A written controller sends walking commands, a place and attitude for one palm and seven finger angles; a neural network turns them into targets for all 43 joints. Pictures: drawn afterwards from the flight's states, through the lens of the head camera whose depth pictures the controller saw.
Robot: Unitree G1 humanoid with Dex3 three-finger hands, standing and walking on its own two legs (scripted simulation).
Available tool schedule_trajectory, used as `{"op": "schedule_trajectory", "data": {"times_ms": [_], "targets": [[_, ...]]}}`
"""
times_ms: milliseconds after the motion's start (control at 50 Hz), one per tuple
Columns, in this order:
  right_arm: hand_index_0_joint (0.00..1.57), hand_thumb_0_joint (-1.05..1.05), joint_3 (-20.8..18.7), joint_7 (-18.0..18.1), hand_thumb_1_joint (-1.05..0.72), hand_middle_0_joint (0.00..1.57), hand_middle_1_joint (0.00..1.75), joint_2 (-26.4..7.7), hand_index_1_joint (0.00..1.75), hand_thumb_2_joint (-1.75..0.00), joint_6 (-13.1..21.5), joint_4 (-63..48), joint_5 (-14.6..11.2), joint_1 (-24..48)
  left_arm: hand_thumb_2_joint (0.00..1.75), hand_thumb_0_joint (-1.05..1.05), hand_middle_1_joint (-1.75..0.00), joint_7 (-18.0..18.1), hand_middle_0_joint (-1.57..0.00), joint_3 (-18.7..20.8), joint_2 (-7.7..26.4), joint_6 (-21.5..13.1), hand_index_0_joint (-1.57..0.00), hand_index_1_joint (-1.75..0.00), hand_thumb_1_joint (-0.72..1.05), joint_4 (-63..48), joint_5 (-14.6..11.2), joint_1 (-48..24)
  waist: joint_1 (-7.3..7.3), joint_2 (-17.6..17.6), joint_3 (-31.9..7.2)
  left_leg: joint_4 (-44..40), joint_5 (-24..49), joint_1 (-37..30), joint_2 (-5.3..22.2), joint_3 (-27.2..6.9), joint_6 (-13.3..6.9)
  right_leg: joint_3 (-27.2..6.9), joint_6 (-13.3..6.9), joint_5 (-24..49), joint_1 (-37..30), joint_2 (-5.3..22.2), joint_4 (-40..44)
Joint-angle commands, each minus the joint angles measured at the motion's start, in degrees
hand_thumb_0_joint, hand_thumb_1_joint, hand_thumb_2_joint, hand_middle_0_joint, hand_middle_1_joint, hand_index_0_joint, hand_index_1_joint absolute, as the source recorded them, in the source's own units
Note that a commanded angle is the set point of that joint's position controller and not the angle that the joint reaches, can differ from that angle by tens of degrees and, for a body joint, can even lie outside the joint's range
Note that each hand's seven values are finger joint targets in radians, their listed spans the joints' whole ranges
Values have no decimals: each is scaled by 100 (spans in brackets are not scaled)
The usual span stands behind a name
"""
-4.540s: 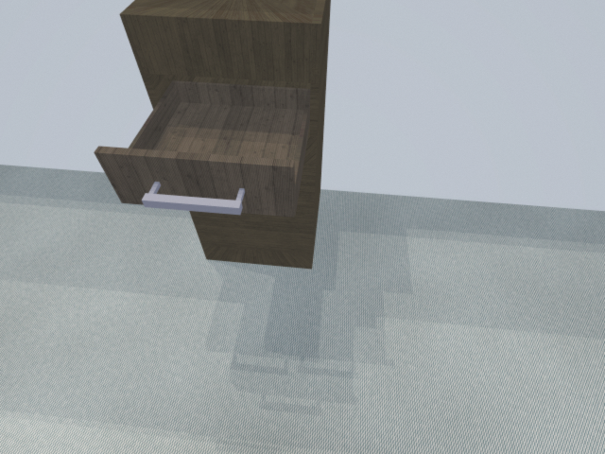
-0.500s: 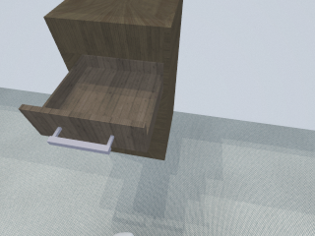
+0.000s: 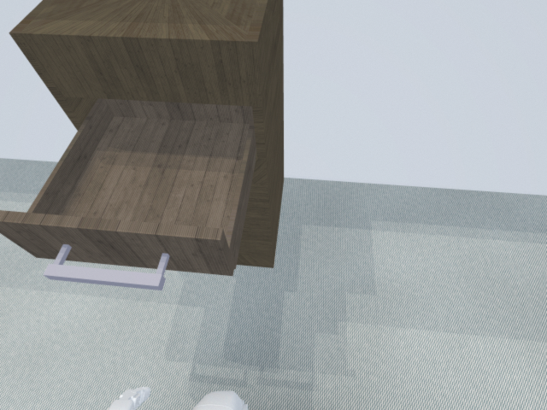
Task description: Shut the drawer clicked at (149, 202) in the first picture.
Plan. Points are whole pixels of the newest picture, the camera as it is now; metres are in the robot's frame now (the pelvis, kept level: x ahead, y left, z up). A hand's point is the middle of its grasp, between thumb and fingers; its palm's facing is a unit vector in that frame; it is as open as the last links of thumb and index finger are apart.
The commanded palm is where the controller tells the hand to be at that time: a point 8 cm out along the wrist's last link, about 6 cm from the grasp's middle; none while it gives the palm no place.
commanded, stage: come to a stop and stand still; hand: left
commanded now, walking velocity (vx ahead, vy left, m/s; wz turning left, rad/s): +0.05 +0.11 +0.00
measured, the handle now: (109, 265) +0.33 +0.29 -0.04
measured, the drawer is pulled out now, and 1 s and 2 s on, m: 0.30 0.30 0.30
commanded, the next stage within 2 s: look again from close up in 0.64 s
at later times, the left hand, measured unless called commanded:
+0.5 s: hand out of the picture -0.03 +0.19 -0.17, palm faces +0.04 -0.98 -0.17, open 7.4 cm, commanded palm none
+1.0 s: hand out of the picture +0.02 +0.21 -0.17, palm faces -0.02 -0.97 -0.22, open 7.3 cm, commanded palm none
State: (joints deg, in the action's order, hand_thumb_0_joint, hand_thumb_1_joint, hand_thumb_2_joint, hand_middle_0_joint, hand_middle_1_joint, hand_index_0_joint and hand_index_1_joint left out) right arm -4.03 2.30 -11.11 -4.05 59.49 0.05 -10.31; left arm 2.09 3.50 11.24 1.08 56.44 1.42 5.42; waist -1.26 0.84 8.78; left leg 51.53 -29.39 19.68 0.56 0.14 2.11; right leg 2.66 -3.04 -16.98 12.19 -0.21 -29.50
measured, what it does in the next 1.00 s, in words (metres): steps on the spot: left foot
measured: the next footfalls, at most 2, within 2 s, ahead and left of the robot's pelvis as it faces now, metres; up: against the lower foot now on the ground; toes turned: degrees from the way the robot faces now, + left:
left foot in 0.16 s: +0.06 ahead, +0.16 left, +0.00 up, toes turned +3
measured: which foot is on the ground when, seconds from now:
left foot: up 0.00-0.14, down 0.16-1.00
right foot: down 0.00-1.00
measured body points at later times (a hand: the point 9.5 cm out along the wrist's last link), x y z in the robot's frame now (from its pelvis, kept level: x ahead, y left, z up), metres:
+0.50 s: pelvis -0.02 +0.02 +0.01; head +0.01 +0.03 +0.46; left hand -0.03 +0.25 -0.16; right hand +0.02 -0.21 -0.15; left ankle -0.01 +0.14 -0.74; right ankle -0.01 -0.09 -0.74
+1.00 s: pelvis -0.02 +0.03 +0.00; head -0.04 +0.03 +0.45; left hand +0.02 +0.26 -0.15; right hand -0.02 -0.19 -0.16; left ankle -0.01 +0.14 -0.74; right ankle -0.01 -0.09 -0.74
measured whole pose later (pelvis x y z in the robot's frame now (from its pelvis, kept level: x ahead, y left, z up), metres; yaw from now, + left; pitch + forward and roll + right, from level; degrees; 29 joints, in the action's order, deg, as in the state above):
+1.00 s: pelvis -0.02 +0.03 +0.00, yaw -2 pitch -3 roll +0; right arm 0.0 1.5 -8.7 0.3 60.7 0.7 -17.4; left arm 2.5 -0.3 9.3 -0.7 61.4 0.9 14.6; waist -1.2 0.8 1.1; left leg 29.4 -15.6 10.7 0.1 3.0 -1.1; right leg 0.6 0.2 -14.9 11.3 0.6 -29.4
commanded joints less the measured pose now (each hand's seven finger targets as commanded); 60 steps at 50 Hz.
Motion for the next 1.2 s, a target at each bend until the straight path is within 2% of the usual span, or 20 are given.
{"op": "schedule_trajectory", "data": {"times_ms": [0,60,100,120,140,160,180,200,240,320,440,700,720,740,760,780,820,860,920,1180], "targets": [[20,0,22,-65,-90,20,30,-294,30,-90,120,-288,-3,-152,90,0,-30,87,-20,174,911,-90,-20,-30,90,-142,-15,582,244,-822,-1161,-450,154,165,47,-74,18,-1126,-883,4739,-1243,1596,733],[20,0,55,-82,-90,20,30,-280,30,-90,168,-209,5,-333,90,0,-30,61,-20,156,927,-113,-20,-30,90,-34,-18,587,141,-863,-1033,-1792,792,-428,5,49,-14,-1087,-693,3746,-944,1386,766],[20,0,71,-68,-90,20,30,-325,30,-90,247,-76,30,-590,90,0,-30,37,-20,110,813,-119,-20,-30,90,25,-83,489,-36,-696,-941,-2931,1961,-1310,118,10,-102,-958,-334,2593,-265,1164,649],[20,0,59,-58,-90,20,30,-538,30,-90,316,-70,71,-544,90,0,-30,14,-20,77,631,-105,-20,-30,90,29,-104,563,37,-49,-930,-3029,2771,-1574,620,-450,-303,-725,-47,1736,114,762,528],[20,0,64,-54,-90,20,30,-701,30,-90,344,-112,92,-366,90,0,-30,7,-20,19,467,-78,-20,-30,90,73,-81,710,173,437,-939,-3051,2947,-1275,1112,-855,-559,-523,135,659,59,469,565],[20,0,88,-58,-90,20,30,-801,30,-90,307,-148,126,-201,90,0,-30,20,-20,3,364,-58,-20,-30,90,102,-47,739,203,273,-701,-3098,2147,-635,1180,-803,-623,-426,175,62,-168,371,853],[20,0,139,-49,-90,20,30,-662,30,-90,329,-116,114,-26,90,0,-30,-16,-20,-8,434,-58,-20,-30,90,191,-54,609,191,203,-510,-3179,1903,-524,877,-701,-506,-492,145,408,-190,408,933],[20,0,163,-43,-90,20,30,-637,30,-90,348,-75,103,-39,90,0,-30,-47,-20,-17,458,-57,-20,-30,90,266,-61,586,160,468,-540,-3269,1866,-616,762,-608,-415,-524,114,576,-208,467,902],[20,0,184,-31,-90,20,30,-606,30,-90,348,-6,92,-68,90,0,-30,-67,-20,-36,463,-58,-20,-30,90,400,-55,672,168,697,-457,-3475,1455,-633,724,-569,-368,-520,104,395,-208,430,972],[20,0,208,-29,-90,20,30,-528,30,-90,364,63,83,-200,90,0,-30,-84,-20,-117,436,-114,-20,-30,90,612,-59,851,146,128,-559,-3441,1349,-799,597,-426,-319,-632,103,467,-211,521,1209],[20,0,230,-1,-90,20,30,-425,30,-90,414,195,67,-464,90,0,-30,-61,-20,-159,342,-152,-20,-30,90,771,-54,1023,128,-95,-543,-3484,1688,-1013,626,-364,-309,-614,132,573,-142,514,1232],[20,0,292,25,-90,20,30,-239,30,-90,460,473,76,-883,90,0,-30,-13,-20,-157,278,-170,-20,-30,90,813,-98,1102,140,-9,-501,-3420,2287,-975,599,-297,-299,-572,105,992,-372,557,1096],[20,0,297,-75,-90,20,30,-414,30,-90,643,110,0,-243,90,0,-30,237,-20,-283,334,-390,-20,-30,90,910,-24,1737,402,93,-1025,-2047,3017,-1027,612,69,-188,-876,163,3601,-440,957,779],[20,0,329,-65,-90,20,30,-338,30,-90,619,-142,19,-564,90,0,-30,200,-20,-234,655,-435,-20,-30,90,707,-47,1443,-8,150,-1171,-2242,2832,-940,376,71,-124,-857,36,4898,-772,1090,398],[20,0,337,-60,-90,20,30,-177,30,-90,645,-60,68,-1056,90,0,-30,187,-20,-243,524,-452,-20,-30,90,580,-94,1505,-24,-19,-1883,-2328,2561,-1042,378,60,-244,-837,-25,4681,-1134,1037,85],[20,0,320,-37,-90,20,30,-195,30,-90,647,-41,64,-1177,90,0,-30,161,-20,-264,429,-421,-20,-30,90,514,-109,1413,-46,85,-2091,-2319,3185,-1140,400,-6,-287,-664,-32,4527,-1215,938,-85],[20,0,325,-13,-90,20,30,-226,30,-90,574,-43,39,-1059,90,0,-30,130,-20,-293,345,-357,-20,-30,90,489,-109,1352,14,-280,-1304,-2410,2909,-926,511,-105,-313,-629,3,3055,-572,786,192],[20,0,337,-45,-90,20,30,-264,30,-90,539,-59,71,-1011,90,0,-30,105,-20,-320,299,-269,-20,-30,90,411,-80,1294,63,-297,-494,-2627,2519,-578,527,-197,-347,-608,28,1688,-98,611,411],[20,0,327,-97,-90,20,30,-289,30,-90,501,-137,81,-944,90,0,-30,68,-20,-316,331,-242,-20,-30,90,302,-75,1260,53,-200,-67,-2965,1438,-306,435,-317,-370,-763,28,94,354,530,749],[20,0,338,-122,-90,20,30,-386,30,-90,525,-3,85,-1013,90,0,-30,8,-20,-315,264,-225,-20,-30,90,224,-57,1612,96,30,-211,-3449,679,-139,463,-525,-406,-634,106,28,201,487,816]]}}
